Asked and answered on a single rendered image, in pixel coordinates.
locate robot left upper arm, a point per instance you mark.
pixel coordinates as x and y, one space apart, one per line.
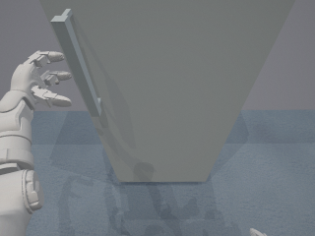
21 195

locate fridge door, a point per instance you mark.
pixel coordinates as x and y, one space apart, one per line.
172 76

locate left robot hand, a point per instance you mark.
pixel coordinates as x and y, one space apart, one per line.
27 79

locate left robot forearm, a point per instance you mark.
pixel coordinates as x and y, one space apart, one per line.
16 114

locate handle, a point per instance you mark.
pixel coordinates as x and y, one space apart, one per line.
70 46

